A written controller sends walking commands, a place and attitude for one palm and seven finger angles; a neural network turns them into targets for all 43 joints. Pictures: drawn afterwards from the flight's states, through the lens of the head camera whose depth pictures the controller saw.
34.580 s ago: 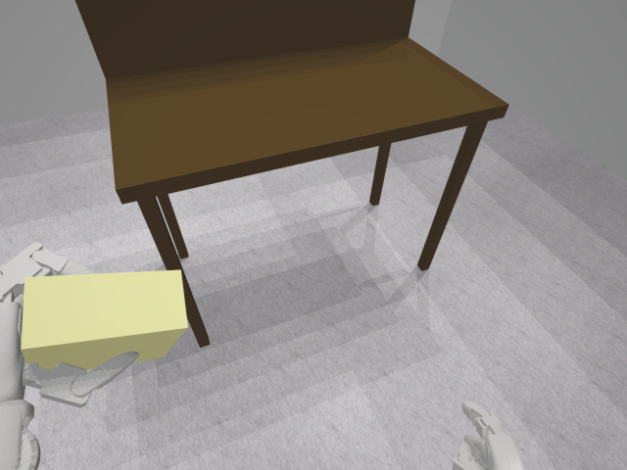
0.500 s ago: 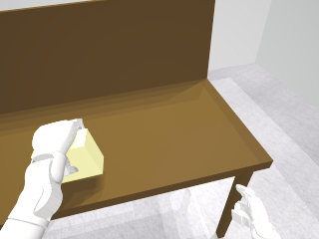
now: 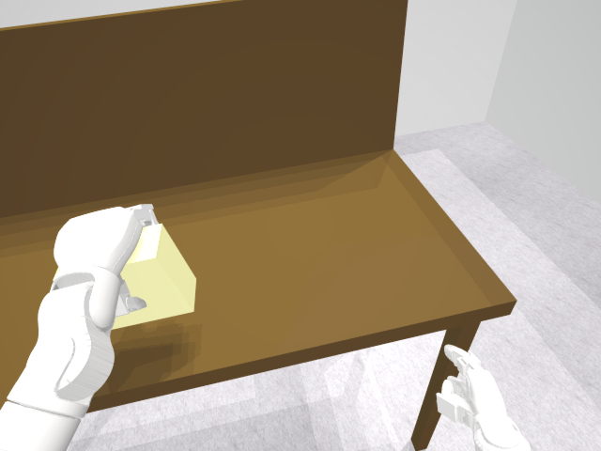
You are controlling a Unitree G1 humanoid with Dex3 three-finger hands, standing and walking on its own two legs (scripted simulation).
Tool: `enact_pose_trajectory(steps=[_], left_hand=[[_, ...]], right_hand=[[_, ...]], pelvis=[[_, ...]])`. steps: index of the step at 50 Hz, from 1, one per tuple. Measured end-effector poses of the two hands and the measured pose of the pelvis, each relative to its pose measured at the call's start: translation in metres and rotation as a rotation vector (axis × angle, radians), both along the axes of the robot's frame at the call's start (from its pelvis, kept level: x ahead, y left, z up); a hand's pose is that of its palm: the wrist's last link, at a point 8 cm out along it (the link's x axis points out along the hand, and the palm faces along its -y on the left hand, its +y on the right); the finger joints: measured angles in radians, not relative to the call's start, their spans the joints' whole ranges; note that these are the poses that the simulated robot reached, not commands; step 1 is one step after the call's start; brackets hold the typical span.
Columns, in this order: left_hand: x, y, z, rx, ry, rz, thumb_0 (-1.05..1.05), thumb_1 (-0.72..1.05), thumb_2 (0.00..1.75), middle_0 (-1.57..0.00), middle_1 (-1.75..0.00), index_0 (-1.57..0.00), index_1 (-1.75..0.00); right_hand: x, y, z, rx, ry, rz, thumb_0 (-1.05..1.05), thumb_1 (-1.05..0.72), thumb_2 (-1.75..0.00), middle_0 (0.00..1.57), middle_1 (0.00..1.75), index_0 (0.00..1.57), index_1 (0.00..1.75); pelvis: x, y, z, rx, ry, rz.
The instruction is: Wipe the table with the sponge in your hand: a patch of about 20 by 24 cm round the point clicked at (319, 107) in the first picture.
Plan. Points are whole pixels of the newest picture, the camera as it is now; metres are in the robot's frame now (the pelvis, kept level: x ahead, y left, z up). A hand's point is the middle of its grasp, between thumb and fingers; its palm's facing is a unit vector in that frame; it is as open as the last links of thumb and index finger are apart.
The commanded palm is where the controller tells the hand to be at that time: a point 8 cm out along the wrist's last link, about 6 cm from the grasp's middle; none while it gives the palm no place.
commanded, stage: lift the sponge slowly off the table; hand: left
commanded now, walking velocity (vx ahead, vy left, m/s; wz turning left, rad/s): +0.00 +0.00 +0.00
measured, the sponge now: (141, 287) +0.26 +0.28 +0.11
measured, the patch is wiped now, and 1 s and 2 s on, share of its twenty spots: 1.00 1.00 1.00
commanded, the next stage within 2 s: bring the sponge back beside the body in 0.24 s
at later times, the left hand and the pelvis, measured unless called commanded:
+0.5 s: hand (120, 263) +0.26 +0.29 +0.15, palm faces +0.09 -0.07 -0.99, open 10.1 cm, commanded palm +0.22 +0.29 +0.24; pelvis +0.00 +0.00 +0.00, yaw -1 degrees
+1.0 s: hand (107, 287) +0.23 +0.29 +0.15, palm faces +0.15 -0.10 -0.98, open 10.1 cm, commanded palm +0.19 +0.28 +0.22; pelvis -0.01 +0.01 +0.00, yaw -1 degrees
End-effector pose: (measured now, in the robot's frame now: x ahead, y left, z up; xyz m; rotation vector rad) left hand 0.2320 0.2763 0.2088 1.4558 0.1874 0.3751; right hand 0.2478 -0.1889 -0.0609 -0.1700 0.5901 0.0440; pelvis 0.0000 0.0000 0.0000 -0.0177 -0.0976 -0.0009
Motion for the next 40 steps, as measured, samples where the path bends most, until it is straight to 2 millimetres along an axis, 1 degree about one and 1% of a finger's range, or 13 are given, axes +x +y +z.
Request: enact_pose_trajectory(steps=[5, 13, 21, 27, 33, 40], left_hand=[[0.003, -0.001, 0.005, 0.012, -0.001, -0.006, 0.0, -0.51, 1.06, -0.73, -1.34, -0.75, -1.33], [0.009, 0.011, 0.014, 0.015, 0.002, 0.038, 0.0, -0.51, 1.06, -0.73, -1.34, -0.75, -1.33], [0.01, 0.01, 0.002, 0.003, 0.048, 0.001, 0.0, -0.51, 1.06, -0.73, -1.34, -0.75, -1.33], [0.002, 0.013, -0.003, -0.006, 0.03, -0.017, 0.0, -0.51, 1.06, -0.73, -1.34, -0.75, -1.33], [-0.01, 0.016, -0.004, -0.015, 0.006, -0.001, 0.0, -0.51, 1.06, -0.73, -1.34, -0.75, -1.33], [-0.017, 0.009, -0.006, -0.026, -0.001, -0.018, 0.0, -0.51, 1.06, -0.73, -1.34, -0.75, -1.33]], right_hand=[[-0.002, 0.001, 0.0, 0.003, -0.002, 0.0, 0.01, -0.9, -0.9, 0.2, 0.3, 0.2, 0.3], [-0.007, -0.002, -0.001, 0.004, -0.001, -0.011, 0.01, -0.9, -0.9, 0.2, 0.3, 0.2, 0.3], [-0.013, -0.009, -0.005, -0.015, 0.011, -0.03, 0.01, -0.9, -0.9, 0.2, 0.3, 0.2, 0.3], [-0.016, -0.011, -0.007, -0.026, 0.027, -0.039, 0.01, -0.9, -0.9, 0.2, 0.3, 0.2, 0.3], [-0.012, -0.004, -0.006, -0.025, 0.028, -0.025, 0.02, -0.9, -0.9, 0.2, 0.3, 0.2, 0.3], [-0.001, 0.014, 0.001, -0.002, -0.008, 0.009, 0.02, -0.9, -0.9, 0.2, 0.3, 0.2, 0.3]], pelvis=[[-0.003, -0.001, 0.0, 0.001, 0.0, -0.001], [-0.005, -0.002, -0.001, 0.0, 0.007, -0.003], [-0.004, 0.0, -0.002, -0.001, 0.011, -0.004], [-0.002, 0.003, -0.001, -0.002, 0.007, -0.011], [-0.001, 0.006, -0.001, -0.004, 0.003, -0.009], [-0.003, 0.009, 0.0, -0.002, 0.0, -0.006]])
